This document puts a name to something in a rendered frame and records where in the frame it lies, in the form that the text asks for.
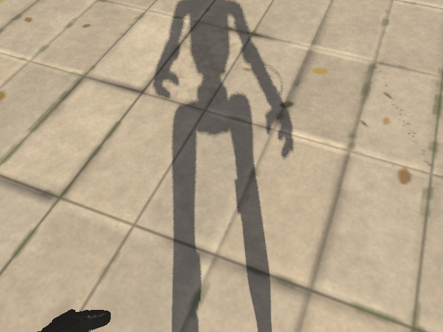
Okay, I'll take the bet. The robot left hand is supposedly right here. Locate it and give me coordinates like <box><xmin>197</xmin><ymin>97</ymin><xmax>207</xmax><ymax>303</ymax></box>
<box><xmin>38</xmin><ymin>309</ymin><xmax>111</xmax><ymax>332</ymax></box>

